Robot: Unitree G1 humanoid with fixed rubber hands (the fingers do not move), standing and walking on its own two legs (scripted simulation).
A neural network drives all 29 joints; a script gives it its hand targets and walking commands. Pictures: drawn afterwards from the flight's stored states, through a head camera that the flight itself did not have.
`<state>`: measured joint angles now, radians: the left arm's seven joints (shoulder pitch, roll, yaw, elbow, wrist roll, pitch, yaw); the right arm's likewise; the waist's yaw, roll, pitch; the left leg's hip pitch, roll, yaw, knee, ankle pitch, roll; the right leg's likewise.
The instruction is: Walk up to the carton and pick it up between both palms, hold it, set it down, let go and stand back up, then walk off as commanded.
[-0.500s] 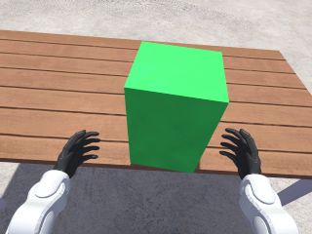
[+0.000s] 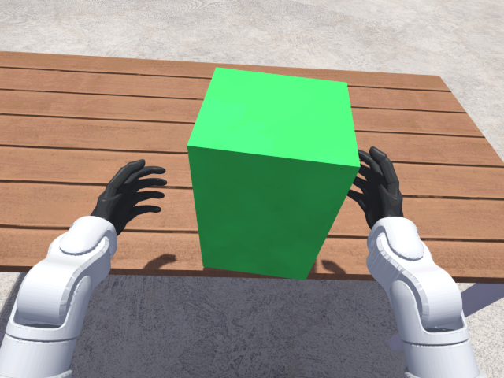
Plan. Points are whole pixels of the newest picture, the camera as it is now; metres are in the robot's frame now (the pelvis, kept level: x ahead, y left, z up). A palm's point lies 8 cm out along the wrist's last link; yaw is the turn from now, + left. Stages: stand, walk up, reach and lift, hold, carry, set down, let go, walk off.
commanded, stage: reach and lift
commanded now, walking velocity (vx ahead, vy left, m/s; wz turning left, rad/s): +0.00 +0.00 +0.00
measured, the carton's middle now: (265, 186) +0.40 +0.00 +0.10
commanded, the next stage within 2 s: none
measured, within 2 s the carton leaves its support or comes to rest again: neither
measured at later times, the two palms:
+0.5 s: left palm (126, 151) +0.39 +0.20 +0.17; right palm (382, 167) +0.36 -0.14 +0.19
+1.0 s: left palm (141, 124) +0.44 +0.19 +0.18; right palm (385, 147) +0.39 -0.15 +0.19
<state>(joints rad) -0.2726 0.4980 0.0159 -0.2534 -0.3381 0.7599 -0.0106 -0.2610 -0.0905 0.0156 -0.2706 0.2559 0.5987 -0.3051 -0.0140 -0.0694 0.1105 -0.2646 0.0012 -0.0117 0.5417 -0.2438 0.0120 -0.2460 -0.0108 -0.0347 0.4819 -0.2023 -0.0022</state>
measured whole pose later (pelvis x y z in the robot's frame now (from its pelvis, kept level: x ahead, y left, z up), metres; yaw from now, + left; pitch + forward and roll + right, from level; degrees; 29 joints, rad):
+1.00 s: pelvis +0.00 -0.01 +0.00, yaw +0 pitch -2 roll -1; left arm -0.84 0.51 0.02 0.45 -0.34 0.66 -0.01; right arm -0.78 -0.10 0.01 0.29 0.31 0.56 -0.33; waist -0.11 -0.06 0.09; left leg -0.26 0.02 -0.01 0.54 -0.25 0.01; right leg -0.24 0.00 -0.03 0.47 -0.20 0.00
